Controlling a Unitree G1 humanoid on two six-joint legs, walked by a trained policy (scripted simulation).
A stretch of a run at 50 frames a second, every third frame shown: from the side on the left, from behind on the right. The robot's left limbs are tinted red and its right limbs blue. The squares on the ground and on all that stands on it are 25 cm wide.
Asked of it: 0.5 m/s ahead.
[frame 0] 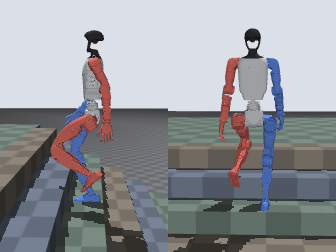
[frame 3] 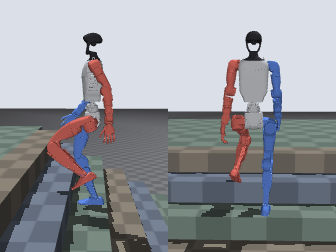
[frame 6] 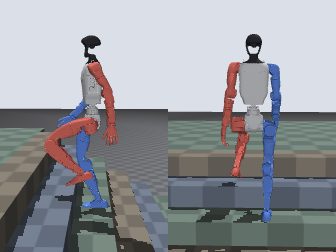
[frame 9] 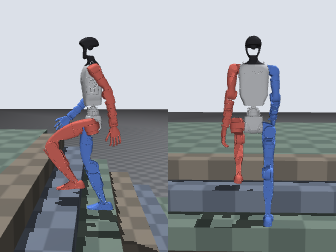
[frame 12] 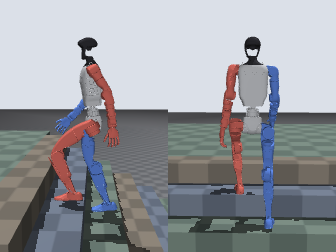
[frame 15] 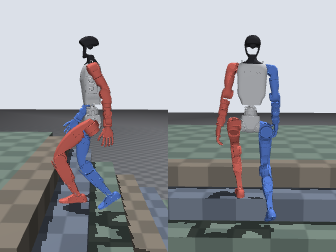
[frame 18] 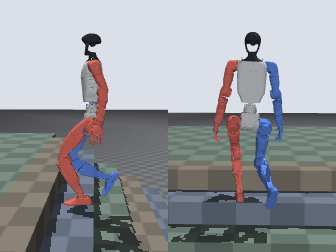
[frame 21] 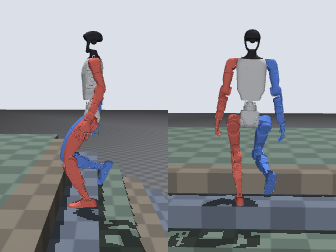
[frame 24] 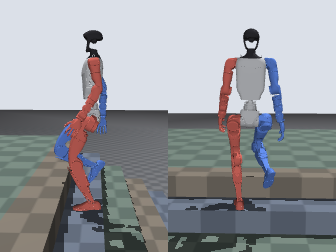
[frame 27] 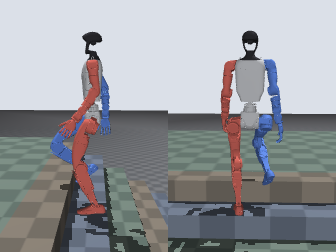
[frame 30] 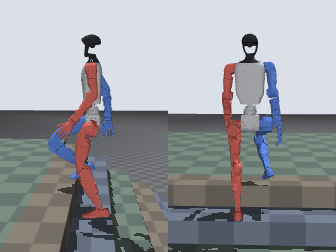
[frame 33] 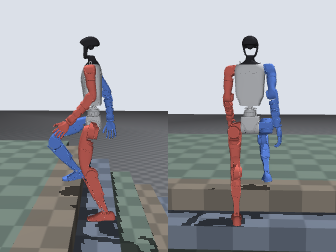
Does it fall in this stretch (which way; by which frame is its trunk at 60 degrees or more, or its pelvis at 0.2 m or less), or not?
no
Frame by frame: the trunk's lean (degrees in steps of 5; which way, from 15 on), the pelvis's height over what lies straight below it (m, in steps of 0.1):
0: 0, 0.7
3: 0, 0.8
6: 0, 0.8
9: 5, 0.8
12: 5, 0.8
15: 5, 0.8
18: 0, 0.7
21: 0, 0.7
24: 0, 0.7
27: 0, 0.8
30: 0, 0.8
33: 5, 0.8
